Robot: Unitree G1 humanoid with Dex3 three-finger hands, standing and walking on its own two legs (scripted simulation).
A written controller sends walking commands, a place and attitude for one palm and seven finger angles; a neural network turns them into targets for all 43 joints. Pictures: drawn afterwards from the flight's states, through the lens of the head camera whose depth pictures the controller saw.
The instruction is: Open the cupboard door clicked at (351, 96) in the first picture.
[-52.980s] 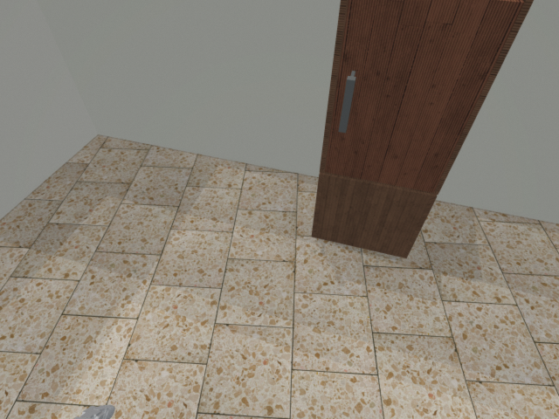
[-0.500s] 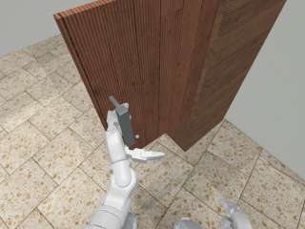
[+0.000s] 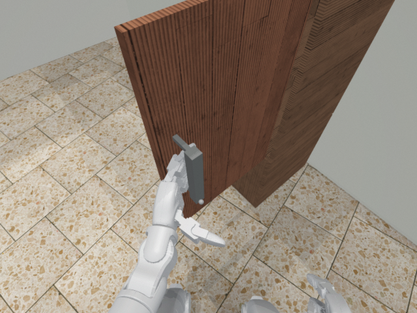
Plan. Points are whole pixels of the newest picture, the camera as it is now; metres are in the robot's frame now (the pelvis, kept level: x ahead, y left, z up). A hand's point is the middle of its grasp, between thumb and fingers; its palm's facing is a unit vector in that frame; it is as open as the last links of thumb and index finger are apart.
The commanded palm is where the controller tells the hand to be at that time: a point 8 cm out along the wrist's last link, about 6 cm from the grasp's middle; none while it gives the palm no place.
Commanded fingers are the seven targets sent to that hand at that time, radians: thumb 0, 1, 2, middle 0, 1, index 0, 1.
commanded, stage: slide the hand sideways off the handle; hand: left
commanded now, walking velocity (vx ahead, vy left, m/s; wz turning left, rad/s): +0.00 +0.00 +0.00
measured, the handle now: (188, 171) +0.38 +0.06 +0.04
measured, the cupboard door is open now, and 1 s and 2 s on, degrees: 90 90 90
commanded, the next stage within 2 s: draw the hand back to the body in 0.86 s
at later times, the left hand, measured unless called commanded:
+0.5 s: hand (181, 218) +0.28 +0.06 +0.04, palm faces -0.08 -1.00 -0.02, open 16.3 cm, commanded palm +0.25 +0.13 +0.04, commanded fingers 0.00 -0.50 0.30 -0.15 -0.30 -0.15 -0.30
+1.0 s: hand (151, 239) +0.24 +0.11 +0.04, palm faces -0.07 -1.00 -0.02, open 16.3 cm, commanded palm +0.22 +0.18 +0.05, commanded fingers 0.00 -0.50 0.30 -0.15 -0.30 -0.15 -0.30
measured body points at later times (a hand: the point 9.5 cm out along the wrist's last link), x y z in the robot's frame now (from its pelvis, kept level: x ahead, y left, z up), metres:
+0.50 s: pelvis +0.00 -0.02 -0.01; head +0.07 -0.03 +0.44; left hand +0.28 +0.12 +0.04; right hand +0.19 -0.24 -0.11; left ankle +0.05 +0.10 -0.66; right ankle +0.01 -0.12 -0.66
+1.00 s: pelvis +0.01 -0.03 -0.02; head +0.08 -0.04 +0.43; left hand +0.24 +0.17 +0.04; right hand +0.20 -0.26 -0.11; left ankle +0.05 +0.10 -0.66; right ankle +0.01 -0.12 -0.66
